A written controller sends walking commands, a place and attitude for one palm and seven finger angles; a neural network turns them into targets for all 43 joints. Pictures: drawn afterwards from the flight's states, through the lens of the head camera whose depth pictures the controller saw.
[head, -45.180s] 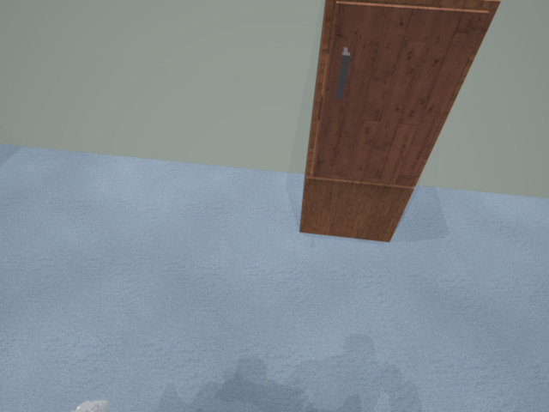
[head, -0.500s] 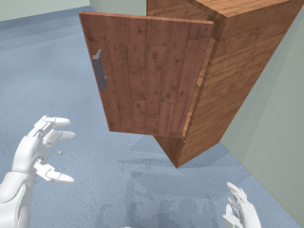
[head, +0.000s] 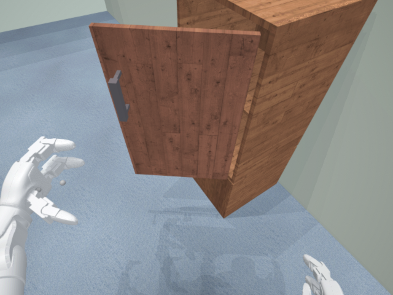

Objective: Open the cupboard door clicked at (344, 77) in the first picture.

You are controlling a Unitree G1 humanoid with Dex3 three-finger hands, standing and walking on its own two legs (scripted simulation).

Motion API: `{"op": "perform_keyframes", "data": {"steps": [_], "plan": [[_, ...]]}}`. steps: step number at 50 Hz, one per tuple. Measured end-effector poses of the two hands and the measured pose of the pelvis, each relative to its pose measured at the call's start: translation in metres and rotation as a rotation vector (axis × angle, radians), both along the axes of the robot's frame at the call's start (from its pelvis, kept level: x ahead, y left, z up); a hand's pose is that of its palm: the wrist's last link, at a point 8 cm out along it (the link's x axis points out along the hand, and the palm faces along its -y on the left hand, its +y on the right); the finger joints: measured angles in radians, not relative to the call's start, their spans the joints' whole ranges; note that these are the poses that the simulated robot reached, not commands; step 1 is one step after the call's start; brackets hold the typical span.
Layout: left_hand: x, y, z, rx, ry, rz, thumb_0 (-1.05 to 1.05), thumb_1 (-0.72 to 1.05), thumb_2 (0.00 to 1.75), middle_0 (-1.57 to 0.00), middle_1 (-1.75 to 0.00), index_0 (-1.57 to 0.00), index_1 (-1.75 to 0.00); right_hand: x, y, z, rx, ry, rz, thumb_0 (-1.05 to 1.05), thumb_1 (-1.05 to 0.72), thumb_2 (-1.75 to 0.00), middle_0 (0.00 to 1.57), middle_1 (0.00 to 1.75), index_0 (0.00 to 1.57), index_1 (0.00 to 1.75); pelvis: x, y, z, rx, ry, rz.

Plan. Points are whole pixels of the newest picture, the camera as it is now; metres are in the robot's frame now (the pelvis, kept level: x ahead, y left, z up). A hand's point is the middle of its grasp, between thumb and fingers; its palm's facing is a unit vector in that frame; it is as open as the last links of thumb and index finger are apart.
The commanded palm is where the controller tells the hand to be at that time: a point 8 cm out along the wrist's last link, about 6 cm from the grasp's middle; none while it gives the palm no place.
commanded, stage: raise the hand with hooked fingers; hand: left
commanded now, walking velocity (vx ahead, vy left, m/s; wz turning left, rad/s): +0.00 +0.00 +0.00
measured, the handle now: (121, 96) +0.57 +0.24 +0.07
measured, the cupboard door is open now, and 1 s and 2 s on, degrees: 53 53 53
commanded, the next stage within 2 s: move the hooked fingers beside the handle in 0.26 s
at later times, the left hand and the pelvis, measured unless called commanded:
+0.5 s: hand (65, 181) +0.29 +0.27 +0.09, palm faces +0.03 -1.00 -0.03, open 14.0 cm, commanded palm +0.28 +0.32 +0.09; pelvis -0.01 -0.01 +0.00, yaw +1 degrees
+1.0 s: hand (77, 145) +0.38 +0.28 +0.08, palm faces +0.00 -1.00 -0.02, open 14.0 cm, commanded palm +0.37 +0.33 +0.08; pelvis +0.00 +0.00 -0.01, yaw -1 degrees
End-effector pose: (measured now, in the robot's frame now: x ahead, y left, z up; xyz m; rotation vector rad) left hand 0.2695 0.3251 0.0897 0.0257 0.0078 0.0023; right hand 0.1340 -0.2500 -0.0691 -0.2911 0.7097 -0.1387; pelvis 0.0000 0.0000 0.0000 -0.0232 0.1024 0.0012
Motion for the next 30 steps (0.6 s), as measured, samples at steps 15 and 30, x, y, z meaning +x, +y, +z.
{"op": "perform_keyframes", "data": {"steps": [15, 30], "plan": [[-0.009, -0.004, 0.002, 0.011, -0.004, 0.02, -0.01, -0.5, 0.3, -0.31, -1.2, -0.3, -1.2, 0.003, 0.007, -0.002, 0.028, -0.021, 0.017, 0.01, -0.9, -0.9, 0.21, 0.3, 0.2, 0.3, -0.005, -0.005, 0.0, 0.003, -0.012, 0.005], [0.026, -0.003, 0.002, 0.004, 0.0, 0.014, -0.01, -0.5, 0.3, -0.31, -1.2, -0.3, -1.2, -0.002, -0.001, -0.009, 0.002, 0.02, 0.014, 0.01, -0.9, -0.9, 0.21, 0.3, 0.2, 0.3, -0.01, -0.009, -0.003, 0.003, 0.008, 0.015]]}}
